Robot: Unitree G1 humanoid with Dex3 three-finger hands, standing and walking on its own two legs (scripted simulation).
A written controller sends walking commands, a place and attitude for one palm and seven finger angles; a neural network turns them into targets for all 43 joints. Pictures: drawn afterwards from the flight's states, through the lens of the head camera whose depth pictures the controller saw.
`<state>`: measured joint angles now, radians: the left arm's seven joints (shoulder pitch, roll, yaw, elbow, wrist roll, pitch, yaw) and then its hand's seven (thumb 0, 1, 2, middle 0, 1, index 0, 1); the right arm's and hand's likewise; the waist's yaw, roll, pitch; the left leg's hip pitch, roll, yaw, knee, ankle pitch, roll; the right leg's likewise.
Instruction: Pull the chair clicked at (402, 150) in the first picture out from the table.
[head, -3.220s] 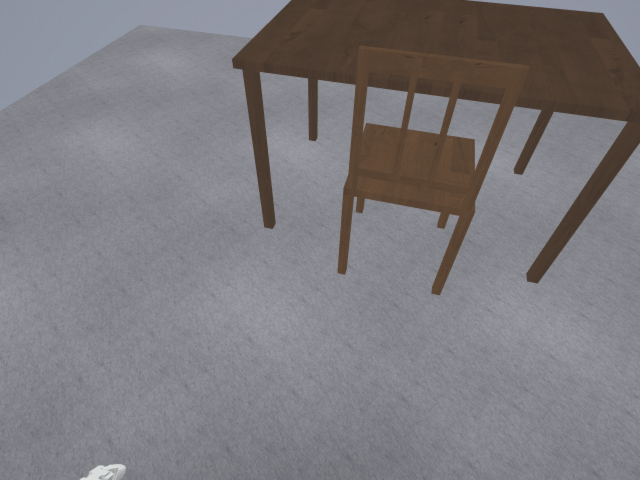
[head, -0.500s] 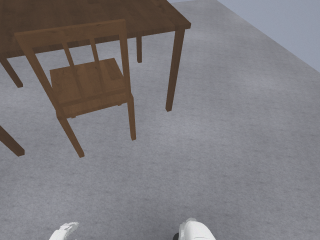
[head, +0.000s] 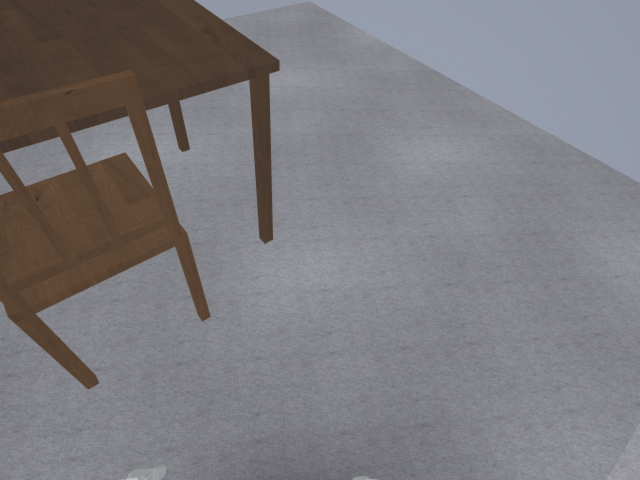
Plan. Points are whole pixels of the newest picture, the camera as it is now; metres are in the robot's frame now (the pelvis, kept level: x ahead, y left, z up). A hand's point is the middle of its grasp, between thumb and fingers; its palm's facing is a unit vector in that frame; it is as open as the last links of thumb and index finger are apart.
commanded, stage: walk to a spot facing it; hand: left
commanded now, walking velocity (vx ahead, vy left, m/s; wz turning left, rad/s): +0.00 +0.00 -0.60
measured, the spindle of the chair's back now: (33, 208) +0.54 +0.56 -0.08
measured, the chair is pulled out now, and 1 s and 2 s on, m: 0.00 0.00 0.00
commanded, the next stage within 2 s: turn to face it in 0.60 s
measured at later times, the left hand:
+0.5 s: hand (224, 473) +0.16 +0.13 -0.15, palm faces -0.25 -0.93 -0.27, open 7.4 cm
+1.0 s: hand (234, 447) +0.19 +0.13 -0.16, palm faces -0.36 -0.92 -0.18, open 7.4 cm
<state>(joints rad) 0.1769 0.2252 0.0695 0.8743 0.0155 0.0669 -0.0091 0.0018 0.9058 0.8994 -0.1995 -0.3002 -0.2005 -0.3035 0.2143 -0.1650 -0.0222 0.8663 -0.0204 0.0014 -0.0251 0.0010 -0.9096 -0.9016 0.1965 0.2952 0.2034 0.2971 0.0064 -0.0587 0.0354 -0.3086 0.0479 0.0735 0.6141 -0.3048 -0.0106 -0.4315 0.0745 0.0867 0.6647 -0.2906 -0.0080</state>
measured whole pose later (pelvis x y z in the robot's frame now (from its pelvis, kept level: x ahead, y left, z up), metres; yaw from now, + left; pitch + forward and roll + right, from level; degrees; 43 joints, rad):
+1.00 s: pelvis +0.07 -0.03 +0.02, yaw -24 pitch -1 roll -1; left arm 0.23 0.21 0.04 1.04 0.02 0.03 0.02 0.00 0.91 0.90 -0.20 -0.30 -0.20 -0.30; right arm 0.27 -0.15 0.01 1.01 -0.03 0.00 -0.03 0.00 -0.91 -0.90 0.20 0.30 0.20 0.30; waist 0.00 -0.04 0.01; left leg -0.20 -0.01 0.01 0.45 -0.23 0.04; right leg -0.29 0.00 0.01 0.77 -0.45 0.02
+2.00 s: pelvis +0.06 -0.04 +0.01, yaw +12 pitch +0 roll -1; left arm 0.21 0.27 0.08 0.91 0.01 0.05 0.01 0.00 0.91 0.90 -0.19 -0.30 -0.19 -0.30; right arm 0.13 -0.21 -0.04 0.89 -0.02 0.03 0.01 0.00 -0.91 -0.90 0.20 0.30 0.21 0.30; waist 0.03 -0.02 0.09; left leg -0.24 -0.01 -0.03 0.51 -0.27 0.02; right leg -0.47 -0.10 -0.02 1.02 -0.42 0.10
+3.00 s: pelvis +0.06 -0.04 +0.02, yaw +36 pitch -1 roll +0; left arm 0.24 0.20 0.04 0.99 0.02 0.04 0.00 0.00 0.91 0.90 -0.19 -0.30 -0.19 -0.30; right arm 0.24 -0.17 -0.03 0.99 -0.03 0.01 -0.01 0.00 -0.92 -0.90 0.20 0.30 0.21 0.30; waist 0.00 0.00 0.03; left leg -0.16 -0.04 0.01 0.44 -0.25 0.05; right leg -0.31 -0.05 -0.06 0.74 -0.43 0.04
